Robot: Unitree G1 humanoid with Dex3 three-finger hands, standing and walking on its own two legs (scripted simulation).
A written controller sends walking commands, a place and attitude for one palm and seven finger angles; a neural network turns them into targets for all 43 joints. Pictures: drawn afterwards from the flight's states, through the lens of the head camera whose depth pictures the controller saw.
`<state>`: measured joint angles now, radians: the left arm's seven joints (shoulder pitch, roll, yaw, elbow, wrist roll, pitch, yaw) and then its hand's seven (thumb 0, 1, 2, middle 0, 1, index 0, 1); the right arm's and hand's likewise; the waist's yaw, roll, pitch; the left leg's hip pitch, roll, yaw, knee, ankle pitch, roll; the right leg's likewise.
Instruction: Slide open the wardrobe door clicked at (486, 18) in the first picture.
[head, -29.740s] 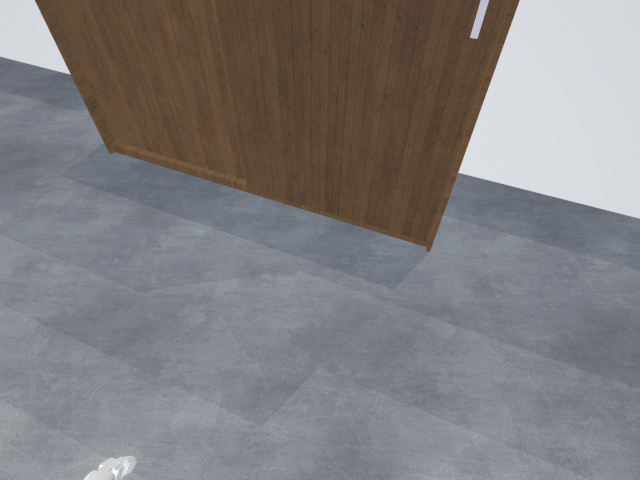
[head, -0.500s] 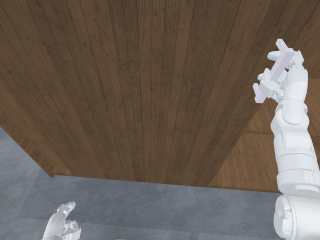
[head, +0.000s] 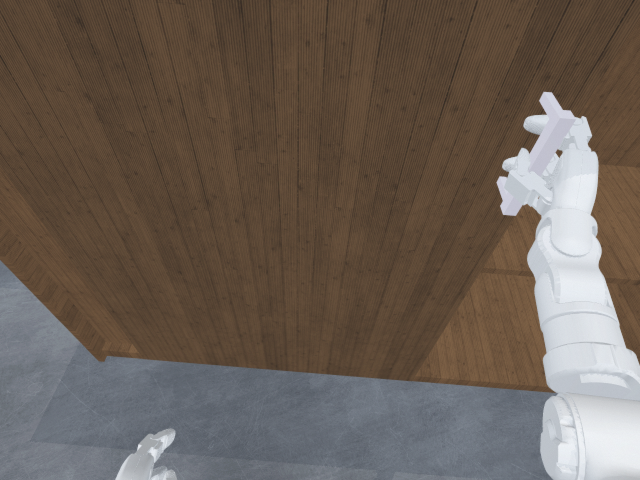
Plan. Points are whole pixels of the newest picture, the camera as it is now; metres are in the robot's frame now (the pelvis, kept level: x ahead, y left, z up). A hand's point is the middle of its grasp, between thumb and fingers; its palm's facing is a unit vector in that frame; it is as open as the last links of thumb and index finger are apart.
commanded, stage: stop walking and hold the door there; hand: right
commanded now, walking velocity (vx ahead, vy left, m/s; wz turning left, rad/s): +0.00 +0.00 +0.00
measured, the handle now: (528, 157) +0.48 -0.25 +0.17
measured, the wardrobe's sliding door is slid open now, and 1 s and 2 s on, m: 0.68 0.67 0.67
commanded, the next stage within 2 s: loosen the grip on the handle in 0.56 s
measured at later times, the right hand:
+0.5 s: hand (513, 176) +0.43 -0.21 +0.17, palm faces +0.39 +0.90 -0.18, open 6.2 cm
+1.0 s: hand (515, 178) +0.44 -0.22 +0.16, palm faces +0.41 +0.90 -0.18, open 11.2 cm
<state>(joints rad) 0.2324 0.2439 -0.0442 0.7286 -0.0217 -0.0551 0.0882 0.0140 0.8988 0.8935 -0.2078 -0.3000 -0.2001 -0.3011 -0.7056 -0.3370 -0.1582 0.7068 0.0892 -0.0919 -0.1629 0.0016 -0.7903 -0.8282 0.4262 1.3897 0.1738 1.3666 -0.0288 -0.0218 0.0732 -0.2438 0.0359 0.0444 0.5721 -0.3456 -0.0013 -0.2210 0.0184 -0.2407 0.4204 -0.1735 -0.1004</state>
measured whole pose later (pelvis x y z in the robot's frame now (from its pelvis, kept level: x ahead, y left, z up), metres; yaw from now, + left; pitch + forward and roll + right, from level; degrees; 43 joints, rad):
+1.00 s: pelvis +0.02 +0.04 +0.00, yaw -3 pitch +2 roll +0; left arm 0.29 0.27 0.00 0.73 -0.01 -0.06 0.02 0.01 0.90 0.89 -0.21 -0.30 -0.20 -0.30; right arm -0.68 -0.40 -0.30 0.66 -0.02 0.01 -0.11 0.00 0.15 -0.40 0.44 1.38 0.40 1.37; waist 0.04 0.01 0.00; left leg -0.27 -0.02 0.12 0.51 -0.28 0.06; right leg -0.34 -0.04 -0.16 0.52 -0.22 -0.04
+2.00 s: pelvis +0.03 +0.02 -0.01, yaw -3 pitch +6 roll +1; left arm 0.35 0.29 0.00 0.75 -0.03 -0.03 0.07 0.01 0.90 0.89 -0.21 -0.30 -0.20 -0.30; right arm -0.71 -0.62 -0.45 0.86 0.04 -0.16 0.06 -0.01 0.55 -0.20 0.26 1.15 0.25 1.15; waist 0.07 0.00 -0.01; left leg -0.35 -0.02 0.12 0.54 -0.29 0.04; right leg -0.44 -0.04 -0.16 0.59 -0.26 -0.06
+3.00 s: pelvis +0.02 +0.03 +0.00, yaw -3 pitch -4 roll +1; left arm 0.22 0.29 -0.07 0.65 -0.10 -0.11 0.12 0.02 0.90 0.89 -0.21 -0.30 -0.20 -0.30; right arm -0.14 -0.53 -0.47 0.29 0.38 0.13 0.44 -0.01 0.55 -0.20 0.25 1.15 0.25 1.15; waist -0.01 -0.05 0.01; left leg -0.12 -0.02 0.12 0.44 -0.26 0.04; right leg -0.20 -0.04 -0.15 0.49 -0.22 -0.05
